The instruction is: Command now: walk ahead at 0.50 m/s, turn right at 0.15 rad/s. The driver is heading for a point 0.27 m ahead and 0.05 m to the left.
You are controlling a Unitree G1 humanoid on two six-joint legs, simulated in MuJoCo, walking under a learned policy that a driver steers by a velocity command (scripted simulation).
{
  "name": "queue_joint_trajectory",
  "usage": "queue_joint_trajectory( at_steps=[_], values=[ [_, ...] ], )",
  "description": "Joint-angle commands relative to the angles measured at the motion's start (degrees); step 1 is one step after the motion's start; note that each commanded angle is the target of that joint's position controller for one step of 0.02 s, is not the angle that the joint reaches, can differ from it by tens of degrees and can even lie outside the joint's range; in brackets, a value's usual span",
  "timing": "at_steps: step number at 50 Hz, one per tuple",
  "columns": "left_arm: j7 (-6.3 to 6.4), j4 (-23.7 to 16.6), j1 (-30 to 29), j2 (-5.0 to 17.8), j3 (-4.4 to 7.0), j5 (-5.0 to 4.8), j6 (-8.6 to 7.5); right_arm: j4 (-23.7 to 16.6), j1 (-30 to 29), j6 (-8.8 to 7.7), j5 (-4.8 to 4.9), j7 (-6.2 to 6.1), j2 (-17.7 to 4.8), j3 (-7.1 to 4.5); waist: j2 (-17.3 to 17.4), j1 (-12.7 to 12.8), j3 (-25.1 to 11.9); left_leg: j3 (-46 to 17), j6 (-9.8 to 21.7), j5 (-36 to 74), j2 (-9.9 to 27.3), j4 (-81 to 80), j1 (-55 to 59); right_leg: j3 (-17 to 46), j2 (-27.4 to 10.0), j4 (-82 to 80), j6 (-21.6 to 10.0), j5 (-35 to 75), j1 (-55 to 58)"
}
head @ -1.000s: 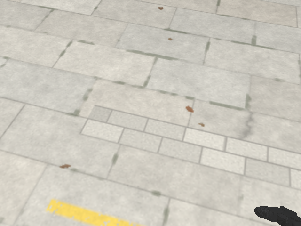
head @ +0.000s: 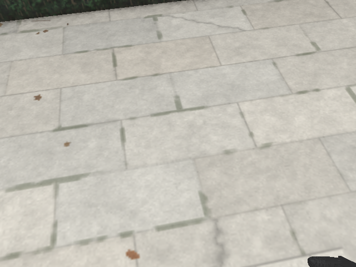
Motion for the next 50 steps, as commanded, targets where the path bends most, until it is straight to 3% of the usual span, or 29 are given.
queue_joint_trajectory(
  at_steps=[1,2,3,4,5,6,7,8,10,13,16,19,22,23,24,25,26,27,30,35,42,50],
  values=[
    [0.39,-2.56,-0.82,8.05,1.96,0.09,0.11,-2.22,5.68,-1.60,-0.33,-0.18,-9.38,-3.47,-7.45,-6.23,-4.34,1.48,4.04,-1.44,-1.18,-2.54,13.73,6.39,-12.81,9.07,-5.84,41.86,-0.83],
    [0.47,-3.88,-1.31,5.84,0.89,0.87,0.10,-0.97,15.39,-1.69,-1.09,-0.51,-12.51,-4.27,-2.86,-10.24,-12.75,-7.59,8.01,0.83,7.23,-0.66,29.54,3.12,-9.05,24.49,-3.54,33.54,-9.24],
    [0.51,-4.12,6.94,1.52,-0.30,-0.01,-0.79,0.72,20.54,-1.18,-1.77,-0.39,-16.92,-5.48,13.99,-7.62,-19.75,-32.55,17.75,-4.15,19.69,-4.66,49.23,-1.33,0.70,46.41,1.67,3.22,-30.93],
    [0.44,-3.37,5.75,5.11,0.04,-0.15,-1.34,0.94,20.76,-0.89,-0.19,-0.12,-11.71,-4.10,13.06,-8.99,-19.02,-41.15,18.22,-7.00,21.24,-10.14,49.71,3.71,0.32,53.04,2.34,-11.43,-38.51],
    [0.35,-4.25,0.45,8.20,0.93,-0.77,-1.38,0.01,16.37,-0.54,-0.07,-0.41,-9.09,-3.20,7.37,-9.14,-10.96,-32.12,15.84,-1.74,19.84,-9.47,42.70,3.58,-2.27,55.85,2.62,-8.47,-41.15],
    [0.48,-5.05,-3.05,8.04,0.77,-0.17,-1.23,-1.00,12.18,-0.06,-0.65,-0.58,-7.64,-2.49,1.99,-7.62,-7.67,-24.11,14.28,8.44,17.56,-8.88,35.31,1.02,-4.99,54.21,3.06,-4.92,-39.23],
    [0.57,-5.59,-4.97,7.64,0.96,0.78,-0.95,-1.02,9.59,0.14,-0.77,-0.46,-6.23,-1.91,0.00,-6.06,-4.63,-18.74,13.69,17.97,15.42,-9.30,28.77,-0.51,-6.74,50.37,3.53,-3.26,-37.36],
    [0.63,-5.65,-4.37,6.94,1.12,1.07,-0.45,-0.90,8.53,0.02,-1.00,-0.48,-5.37,-1.46,0.92,-4.34,-4.44,-15.10,12.79,23.20,13.59,-10.00,24.91,-0.83,-8.47,46.68,3.71,-2.03,-33.73],
    [0.81,-4.71,-1.87,3.72,0.39,0.76,0.62,0.05,7.07,-0.09,-1.28,-0.53,-4.95,-1.11,3.15,-2.36,-4.77,-9.85,12.66,30.67,11.17,-11.47,20.30,-2.15,-8.72,39.67,4.78,0.08,-28.46],
    [1.31,-4.70,-2.98,1.73,-0.46,1.11,1.38,1.27,5.52,0.52,-1.19,-1.28,-7.55,-1.72,3.84,-1.74,-6.47,-4.50,12.61,35.11,9.87,-12.09,18.02,-3.68,-8.54,27.74,5.82,6.63,-23.33],
    [1.28,-4.71,-6.46,2.39,-0.34,0.86,1.80,2.73,6.90,1.72,-0.68,-1.69,-8.20,-1.82,3.82,-3.52,-7.36,-2.76,11.49,29.89,9.28,-12.36,18.88,-4.41,-7.92,19.92,5.88,14.60,-19.95],
    [1.22,-5.35,-9.92,3.17,0.05,0.90,2.11,4.18,7.84,2.71,-0.58,-1.65,-7.84,-1.53,3.55,-4.82,-5.73,-4.31,11.10,20.83,10.03,-11.47,20.19,-4.20,-7.60,14.36,5.12,14.82,-18.92],
    [1.12,-5.06,-9.78,3.36,0.44,1.54,1.82,5.03,7.12,3.34,0.24,-1.72,-6.33,-0.84,2.53,-3.35,-4.10,-5.26,7.80,7.88,8.03,-7.88,18.96,-4.97,-6.79,1.93,2.66,22.11,-11.91],
    [1.42,-5.30,-9.62,5.41,0.87,2.12,1.66,5.33,8.79,3.08,-0.47,-1.74,-4.90,-0.31,-0.24,-4.05,-4.98,-4.58,5.10,2.08,5.69,-5.54,17.03,-1.21,-10.25,1.44,1.41,33.93,-6.95],
    [1.83,-5.97,-10.29,8.52,1.50,2.17,1.95,5.97,13.61,2.61,-1.66,-1.51,-4.30,-0.20,-5.86,-7.47,-6.95,-2.12,2.60,-8.01,1.56,-3.18,12.99,2.41,-14.58,4.94,-1.31,43.39,-1.05],
    [1.80,-5.60,-11.26,5.89,1.02,1.80,2.46,6.89,15.65,2.62,-1.63,-1.63,-2.46,0.39,-10.13,-8.17,-8.57,0.06,0.69,-15.85,-0.16,-3.83,12.46,3.44,-15.45,5.84,-3.77,38.23,-0.79],
    [1.35,-5.79,-12.55,3.30,0.56,1.36,2.74,6.77,12.84,3.11,-1.47,-1.78,-3.18,0.52,-9.37,-6.75,-6.74,0.70,-0.20,-15.95,-0.21,-4.31,13.62,2.50,-13.20,5.63,-3.01,30.14,-3.90],
    [1.01,-5.88,-13.21,2.42,0.36,1.39,2.87,6.57,10.34,3.82,-1.27,-1.97,-4.18,0.31,-7.86,-5.73,-4.60,0.87,-0.38,-15.19,-0.29,-4.09,13.20,1.40,-11.38,5.59,-1.68,26.41,-6.14],
    [0.54,-5.23,-12.64,3.69,0.62,1.56,2.13,6.65,9.30,5.29,-1.25,-2.32,-5.20,0.09,-5.92,-5.41,-3.11,0.03,-0.01,-10.63,0.50,-3.29,14.46,0.04,-9.91,6.84,-0.60,29.06,-7.98],
    [0.72,-3.76,-12.60,3.23,0.60,1.35,1.86,8.22,8.99,5.55,-0.70,-2.76,-5.16,0.01,-3.95,-5.19,-4.84,-0.33,-0.35,-5.15,1.17,-1.83,17.06,-0.55,-9.57,8.90,-1.01,35.85,-6.29],
    [0.92,-0.97,-13.70,2.80,0.72,1.24,2.40,10.99,8.70,6.43,-0.61,-3.34,-4.78,-0.16,-2.19,-5.34,-2.90,-0.29,-0.61,-7.51,1.18,-2.69,17.67,-1.33,-8.67,8.04,-0.90,31.02,-7.17],
    [1.55,3.53,-14.15,2.43,0.80,1.14,2.89,14.13,9.26,6.24,-0.66,-3.96,-4.55,-0.14,-2.06,-5.19,-0.59,-0.17,-0.63,-11.60,1.14,-4.66,16.53,-2.38,-7.59,6.26,-0.06,24.70,-7.17]
  ],
)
